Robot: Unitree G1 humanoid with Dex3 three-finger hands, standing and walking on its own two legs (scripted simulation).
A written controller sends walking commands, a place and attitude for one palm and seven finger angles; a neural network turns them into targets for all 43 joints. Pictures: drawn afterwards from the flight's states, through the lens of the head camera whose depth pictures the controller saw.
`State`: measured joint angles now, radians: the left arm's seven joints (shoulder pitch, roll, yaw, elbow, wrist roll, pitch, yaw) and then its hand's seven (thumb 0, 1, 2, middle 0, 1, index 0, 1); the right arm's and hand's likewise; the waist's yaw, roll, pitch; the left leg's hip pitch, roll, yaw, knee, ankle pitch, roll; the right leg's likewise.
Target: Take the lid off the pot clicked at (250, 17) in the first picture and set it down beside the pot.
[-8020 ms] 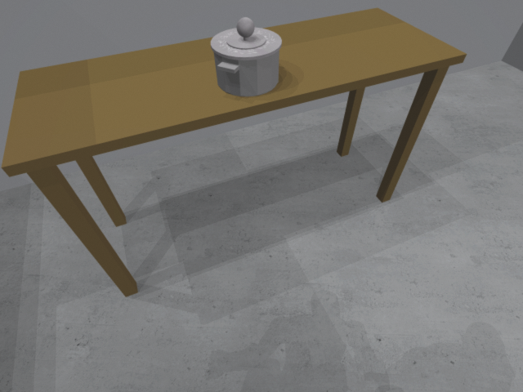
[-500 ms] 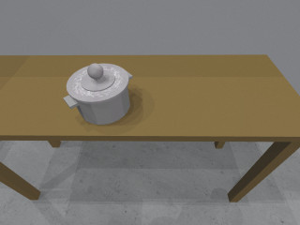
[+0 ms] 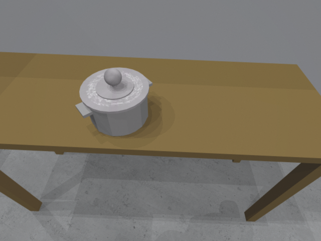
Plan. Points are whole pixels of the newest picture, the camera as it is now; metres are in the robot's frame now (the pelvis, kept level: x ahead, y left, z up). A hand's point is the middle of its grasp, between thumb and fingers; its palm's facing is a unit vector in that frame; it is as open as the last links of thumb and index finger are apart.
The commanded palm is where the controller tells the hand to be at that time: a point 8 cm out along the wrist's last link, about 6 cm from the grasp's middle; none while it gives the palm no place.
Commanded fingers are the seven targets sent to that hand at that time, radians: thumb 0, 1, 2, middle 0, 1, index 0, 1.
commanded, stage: come to a stop and stand still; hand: left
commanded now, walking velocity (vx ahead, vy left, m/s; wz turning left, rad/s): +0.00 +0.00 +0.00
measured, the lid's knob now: (112, 76) +0.49 +0.17 +0.15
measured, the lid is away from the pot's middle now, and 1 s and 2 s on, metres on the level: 0.00 0.00 0.00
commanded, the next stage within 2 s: look again from close up in 0.22 s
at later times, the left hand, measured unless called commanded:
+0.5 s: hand out of the picture +0.00 +0.21 -0.18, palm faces +0.00 -0.98 -0.22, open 7.4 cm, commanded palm none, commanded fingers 0.00 0.90 0.90 -0.20 -0.30 -0.20 -0.30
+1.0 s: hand out of the picture -0.01 +0.22 -0.18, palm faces -0.01 -0.97 -0.23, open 7.4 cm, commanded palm none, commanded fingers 0.00 0.90 0.90 -0.20 -0.30 -0.20 -0.30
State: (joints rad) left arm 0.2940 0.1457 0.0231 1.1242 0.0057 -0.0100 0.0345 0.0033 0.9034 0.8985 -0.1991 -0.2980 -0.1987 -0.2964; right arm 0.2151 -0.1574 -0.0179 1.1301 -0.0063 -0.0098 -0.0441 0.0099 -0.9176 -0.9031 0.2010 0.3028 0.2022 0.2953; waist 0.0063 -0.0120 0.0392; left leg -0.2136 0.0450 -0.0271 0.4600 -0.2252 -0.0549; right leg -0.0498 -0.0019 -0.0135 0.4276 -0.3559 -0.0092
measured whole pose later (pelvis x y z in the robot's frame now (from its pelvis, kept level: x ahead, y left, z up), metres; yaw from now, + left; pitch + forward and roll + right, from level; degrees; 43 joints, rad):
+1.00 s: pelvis -0.02 +0.03 -0.01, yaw -1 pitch +0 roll +0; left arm 0.30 0.19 0.00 1.03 0.01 0.00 0.04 0.00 0.90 0.90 -0.20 -0.30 -0.20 -0.30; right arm 0.24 -0.18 -0.01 1.02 -0.01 -0.01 -0.02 0.01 -0.91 -0.90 0.20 0.30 0.20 0.30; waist 0.00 0.00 0.06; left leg -0.30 0.02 0.01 0.57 -0.26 -0.01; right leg -0.15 -0.04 0.02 0.54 -0.38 0.03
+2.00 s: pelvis -0.02 +0.03 +0.00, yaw +0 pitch -3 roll +0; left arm 0.69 0.27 0.16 -0.27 -0.01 -0.05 0.07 0.01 0.89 0.90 -1.28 -1.49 -1.28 -1.48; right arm 0.21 -0.18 0.02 0.63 0.00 -0.15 -0.08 0.02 -0.90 -0.90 0.21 0.30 0.21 0.30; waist 0.05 0.04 0.03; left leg -0.21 0.02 0.00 0.45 -0.19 -0.01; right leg -0.04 -0.04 0.00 0.41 -0.31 0.03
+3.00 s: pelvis -0.03 +0.02 -0.01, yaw +0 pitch +0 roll +0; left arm 0.47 0.65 0.17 -0.49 0.68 0.15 -0.05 0.01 0.68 1.03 -1.24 -1.28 -1.24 -1.28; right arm 0.10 -0.29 0.00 0.54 0.03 0.08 -0.02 0.02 -0.90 -0.90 0.20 0.30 0.20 0.30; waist 0.08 0.13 -0.02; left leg -0.33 0.03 -0.02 0.54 -0.21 -0.02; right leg -0.17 -0.03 -0.02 0.52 -0.35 0.02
